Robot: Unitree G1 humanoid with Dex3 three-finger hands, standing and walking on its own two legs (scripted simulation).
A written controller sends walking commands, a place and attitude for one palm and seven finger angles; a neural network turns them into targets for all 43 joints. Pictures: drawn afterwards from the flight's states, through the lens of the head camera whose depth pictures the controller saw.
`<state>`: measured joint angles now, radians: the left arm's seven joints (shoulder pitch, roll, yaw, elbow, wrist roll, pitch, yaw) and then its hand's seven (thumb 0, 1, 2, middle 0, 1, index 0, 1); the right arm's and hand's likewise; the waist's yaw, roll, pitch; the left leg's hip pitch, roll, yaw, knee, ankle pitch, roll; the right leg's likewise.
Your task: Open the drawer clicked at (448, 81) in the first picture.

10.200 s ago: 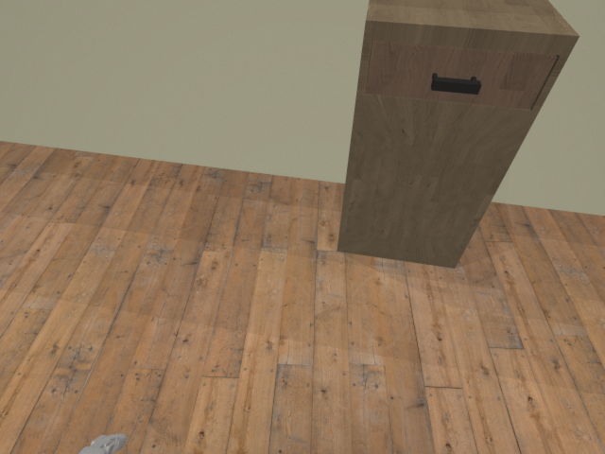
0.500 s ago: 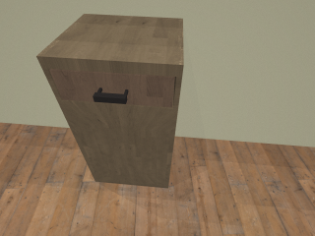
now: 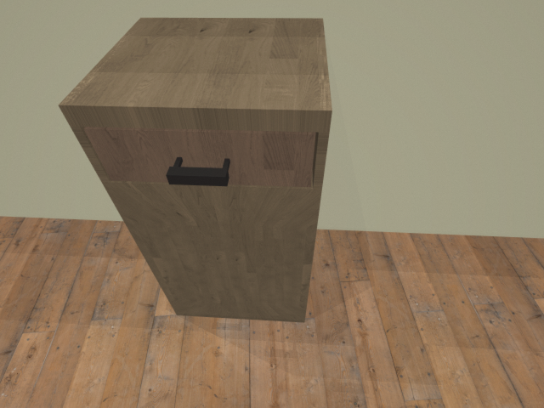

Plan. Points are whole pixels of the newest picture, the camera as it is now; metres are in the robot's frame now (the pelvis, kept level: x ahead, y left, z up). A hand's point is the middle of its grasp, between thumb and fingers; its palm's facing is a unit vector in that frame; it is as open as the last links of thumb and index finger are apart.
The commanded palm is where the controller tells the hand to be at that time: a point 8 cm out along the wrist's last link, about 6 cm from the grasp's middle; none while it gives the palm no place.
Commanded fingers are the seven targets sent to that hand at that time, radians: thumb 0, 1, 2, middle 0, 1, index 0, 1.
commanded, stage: come to a stop and stand still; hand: left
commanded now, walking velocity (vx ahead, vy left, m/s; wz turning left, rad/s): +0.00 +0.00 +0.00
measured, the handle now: (200, 169) +0.54 +0.18 +0.04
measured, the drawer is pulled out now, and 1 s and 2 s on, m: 0.00 0.00 0.00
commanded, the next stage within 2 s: look again from close up in 0.76 s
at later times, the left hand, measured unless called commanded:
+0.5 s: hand out of the picture +0.00 +0.15 -0.17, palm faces +0.04 -0.98 -0.20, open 7.3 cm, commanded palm none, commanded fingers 0.00 0.90 0.90 -0.20 -0.30 -0.20 -0.30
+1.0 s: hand out of the picture -0.02 +0.13 -0.17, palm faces +0.06 -0.98 -0.17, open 7.3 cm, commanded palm none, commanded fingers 0.00 0.90 0.90 -0.20 -0.30 -0.20 -0.30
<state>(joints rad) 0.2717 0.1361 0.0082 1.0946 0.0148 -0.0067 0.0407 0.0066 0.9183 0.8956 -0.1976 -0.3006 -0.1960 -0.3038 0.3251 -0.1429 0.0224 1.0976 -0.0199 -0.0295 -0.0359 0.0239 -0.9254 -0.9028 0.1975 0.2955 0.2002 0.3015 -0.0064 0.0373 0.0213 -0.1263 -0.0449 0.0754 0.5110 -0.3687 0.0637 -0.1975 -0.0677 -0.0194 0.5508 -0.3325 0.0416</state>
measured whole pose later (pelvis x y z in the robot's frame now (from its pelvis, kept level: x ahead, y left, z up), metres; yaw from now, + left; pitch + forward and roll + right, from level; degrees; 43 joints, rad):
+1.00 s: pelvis +0.00 -0.03 +0.01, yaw +1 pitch -1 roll +0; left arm 0.30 0.12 0.01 1.12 0.02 0.00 0.03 0.01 0.92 0.90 -0.20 -0.30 -0.20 -0.30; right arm 0.30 -0.12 0.02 1.16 -0.01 -0.02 -0.04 0.01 -0.91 -0.90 0.20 0.30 0.20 0.30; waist 0.00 0.00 0.05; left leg -0.11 0.00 0.04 0.47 -0.34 0.01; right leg -0.16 -0.03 -0.06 0.50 -0.31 0.00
